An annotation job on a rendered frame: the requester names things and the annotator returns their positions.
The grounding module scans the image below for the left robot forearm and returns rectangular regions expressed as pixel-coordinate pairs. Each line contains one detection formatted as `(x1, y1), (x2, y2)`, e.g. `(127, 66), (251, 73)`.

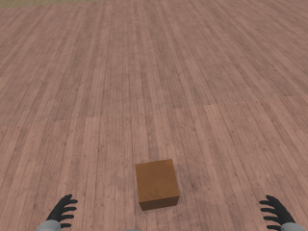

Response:
(36, 219), (61, 231)

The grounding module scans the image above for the right robot hand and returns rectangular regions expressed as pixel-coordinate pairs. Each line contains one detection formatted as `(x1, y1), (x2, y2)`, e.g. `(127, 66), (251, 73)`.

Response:
(259, 195), (296, 231)

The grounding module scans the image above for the left robot hand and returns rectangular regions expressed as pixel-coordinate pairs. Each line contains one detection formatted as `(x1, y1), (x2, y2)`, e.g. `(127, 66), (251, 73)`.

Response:
(47, 194), (78, 229)

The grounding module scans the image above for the carton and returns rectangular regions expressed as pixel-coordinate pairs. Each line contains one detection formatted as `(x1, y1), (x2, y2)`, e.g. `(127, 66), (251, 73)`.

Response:
(135, 159), (180, 211)

